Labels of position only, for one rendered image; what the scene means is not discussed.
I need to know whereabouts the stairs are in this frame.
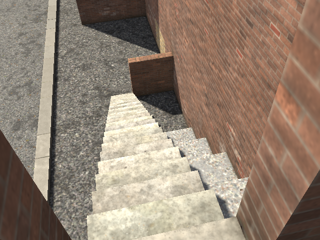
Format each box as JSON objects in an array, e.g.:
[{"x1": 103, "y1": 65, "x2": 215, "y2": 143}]
[{"x1": 87, "y1": 92, "x2": 225, "y2": 240}]

